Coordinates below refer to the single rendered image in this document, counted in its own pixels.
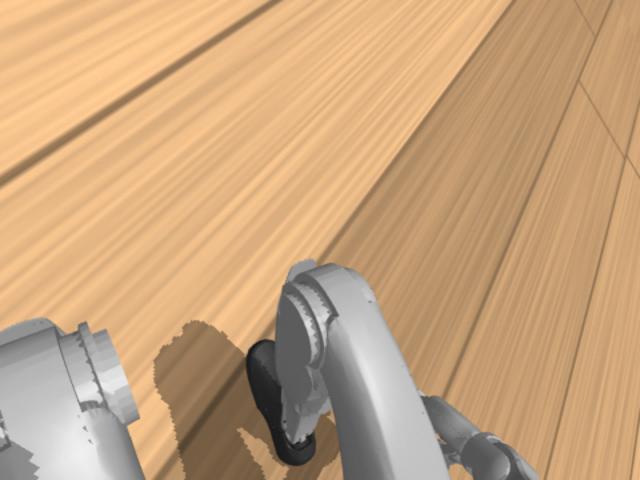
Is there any right robot foot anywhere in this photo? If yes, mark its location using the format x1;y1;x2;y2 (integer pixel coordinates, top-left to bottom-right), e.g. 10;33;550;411
246;339;316;466

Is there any right robot hand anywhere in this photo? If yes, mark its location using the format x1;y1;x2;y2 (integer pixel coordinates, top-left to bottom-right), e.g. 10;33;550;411
417;388;482;470

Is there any right robot arm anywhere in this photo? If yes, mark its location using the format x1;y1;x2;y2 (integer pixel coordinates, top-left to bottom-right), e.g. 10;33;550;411
460;432;539;480

